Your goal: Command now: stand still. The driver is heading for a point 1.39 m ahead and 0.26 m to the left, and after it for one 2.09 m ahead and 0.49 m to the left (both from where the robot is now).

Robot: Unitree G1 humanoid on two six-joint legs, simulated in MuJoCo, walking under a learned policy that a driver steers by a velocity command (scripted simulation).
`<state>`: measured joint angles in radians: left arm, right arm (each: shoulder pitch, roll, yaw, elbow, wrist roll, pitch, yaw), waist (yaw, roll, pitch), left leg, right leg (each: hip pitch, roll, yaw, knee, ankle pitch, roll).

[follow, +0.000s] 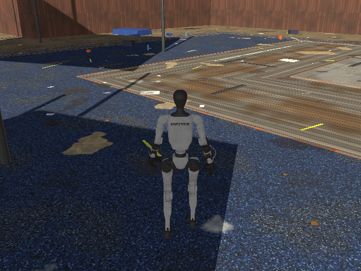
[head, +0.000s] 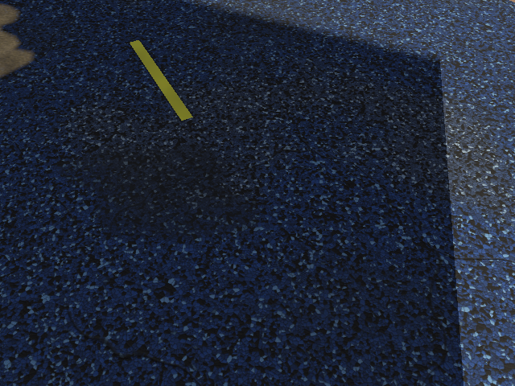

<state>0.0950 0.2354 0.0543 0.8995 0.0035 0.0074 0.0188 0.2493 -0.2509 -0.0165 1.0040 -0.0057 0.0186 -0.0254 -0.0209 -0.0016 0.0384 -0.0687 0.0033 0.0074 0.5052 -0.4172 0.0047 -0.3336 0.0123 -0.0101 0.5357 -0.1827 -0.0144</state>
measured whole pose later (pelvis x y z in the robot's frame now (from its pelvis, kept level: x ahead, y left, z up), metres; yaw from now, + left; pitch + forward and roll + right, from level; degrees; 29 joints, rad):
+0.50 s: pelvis +0.11 -0.03 +0.02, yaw +0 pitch -1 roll -1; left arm 0.34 0.21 0.04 1.05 0.00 -0.09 -0.01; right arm 0.17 -0.29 -0.07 0.93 0.02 -0.07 0.00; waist 0.04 0.03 0.02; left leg -0.57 0.12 -0.02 0.96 -0.18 0.02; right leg -0.03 0.05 -0.05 0.24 -0.20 -0.06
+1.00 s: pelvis +0.37 +0.06 +0.02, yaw +0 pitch +0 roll +1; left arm 0.17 0.29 0.06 0.96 -0.02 -0.08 0.01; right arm 0.29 -0.23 -0.05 0.97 -0.01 -0.10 0.03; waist -0.03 -0.04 0.03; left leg -0.16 -0.07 0.07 0.31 -0.14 0.08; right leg -0.59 -0.13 0.03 1.06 -0.22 -0.04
